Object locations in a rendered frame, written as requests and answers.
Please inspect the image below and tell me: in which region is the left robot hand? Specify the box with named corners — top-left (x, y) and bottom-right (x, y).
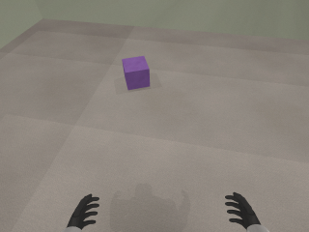
top-left (67, 194), bottom-right (99, 230)

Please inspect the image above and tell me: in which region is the right robot hand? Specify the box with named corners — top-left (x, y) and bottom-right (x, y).
top-left (225, 192), bottom-right (261, 230)

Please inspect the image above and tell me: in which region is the carton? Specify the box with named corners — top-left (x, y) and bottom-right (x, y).
top-left (122, 56), bottom-right (151, 90)

